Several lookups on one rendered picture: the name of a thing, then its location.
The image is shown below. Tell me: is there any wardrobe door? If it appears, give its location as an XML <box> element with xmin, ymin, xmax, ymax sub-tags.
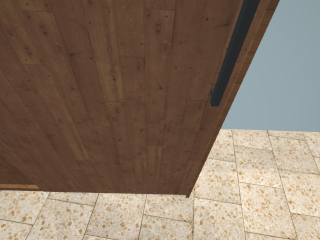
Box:
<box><xmin>0</xmin><ymin>154</ymin><xmax>35</xmax><ymax>185</ymax></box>
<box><xmin>0</xmin><ymin>0</ymin><xmax>269</xmax><ymax>195</ymax></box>

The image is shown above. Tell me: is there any handle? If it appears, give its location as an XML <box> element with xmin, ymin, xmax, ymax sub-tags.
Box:
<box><xmin>210</xmin><ymin>0</ymin><xmax>260</xmax><ymax>107</ymax></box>

